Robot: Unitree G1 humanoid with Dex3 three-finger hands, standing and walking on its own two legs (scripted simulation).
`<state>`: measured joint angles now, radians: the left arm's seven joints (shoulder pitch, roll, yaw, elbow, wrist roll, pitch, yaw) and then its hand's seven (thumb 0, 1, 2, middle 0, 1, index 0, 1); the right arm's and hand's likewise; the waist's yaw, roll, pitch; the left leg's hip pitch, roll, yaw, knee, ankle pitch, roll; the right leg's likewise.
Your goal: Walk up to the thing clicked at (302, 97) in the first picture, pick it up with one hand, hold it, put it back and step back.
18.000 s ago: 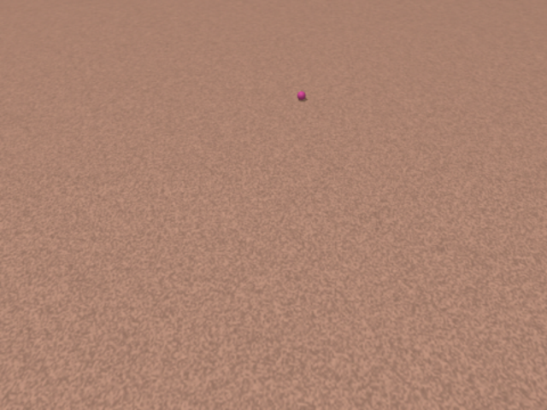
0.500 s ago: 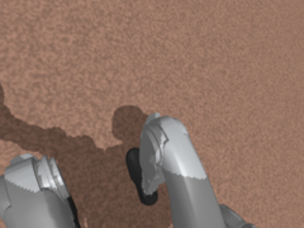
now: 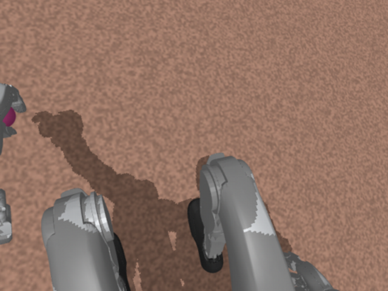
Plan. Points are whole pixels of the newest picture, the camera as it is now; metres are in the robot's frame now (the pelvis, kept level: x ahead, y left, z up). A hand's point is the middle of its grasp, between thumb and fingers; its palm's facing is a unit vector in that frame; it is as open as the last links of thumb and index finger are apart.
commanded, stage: settle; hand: left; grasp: from above
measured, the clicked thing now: out of the picture +0.50 +0.31 -0.18
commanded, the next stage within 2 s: lift in 0.06 s
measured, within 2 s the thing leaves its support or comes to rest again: neither
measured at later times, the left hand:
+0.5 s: hand out of the picture +0.44 +0.31 -0.08, palm faces -0.46 -0.05 -0.89, open 6.6 cm
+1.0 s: hand out of the picture +0.37 +0.30 +0.10, palm faces -0.40 -0.10 -0.91, open 6.6 cm
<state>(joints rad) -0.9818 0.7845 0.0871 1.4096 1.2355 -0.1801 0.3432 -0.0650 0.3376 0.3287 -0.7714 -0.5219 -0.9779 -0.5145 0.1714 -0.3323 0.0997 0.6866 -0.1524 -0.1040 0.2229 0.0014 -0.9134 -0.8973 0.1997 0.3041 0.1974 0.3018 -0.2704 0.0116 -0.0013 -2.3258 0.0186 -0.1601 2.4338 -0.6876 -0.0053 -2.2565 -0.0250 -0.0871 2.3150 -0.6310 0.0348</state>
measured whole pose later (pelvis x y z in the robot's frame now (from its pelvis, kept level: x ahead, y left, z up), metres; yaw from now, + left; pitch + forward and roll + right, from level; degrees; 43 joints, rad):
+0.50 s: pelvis +0.00 +0.00 +0.04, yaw +3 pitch +35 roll -7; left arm -0.85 0.68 0.04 1.19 1.16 -0.14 0.19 -0.06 0.33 0.34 -0.77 -0.51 -0.98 -0.52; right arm 0.22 -0.30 0.02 0.69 -0.08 -0.01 0.15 0.00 -0.92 -0.90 0.20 0.30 0.20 0.30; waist -0.20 0.06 -0.11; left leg -2.22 0.02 -0.10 2.28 -0.67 0.01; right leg -2.16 -0.04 -0.05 2.19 -0.63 0.04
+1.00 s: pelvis +0.00 +0.00 +0.18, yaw +6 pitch +29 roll -4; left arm -0.51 0.54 -0.06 0.75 1.01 -0.02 0.08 -0.03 0.33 0.44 -0.69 -0.60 -0.93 -0.63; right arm 0.16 -0.26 -0.03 0.64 0.01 0.05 0.02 0.01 -0.92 -0.90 0.20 0.30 0.20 0.30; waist -0.10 0.06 -0.18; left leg -1.72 0.03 -0.05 1.84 -0.62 0.01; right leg -1.69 -0.04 -0.04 1.77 -0.59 0.03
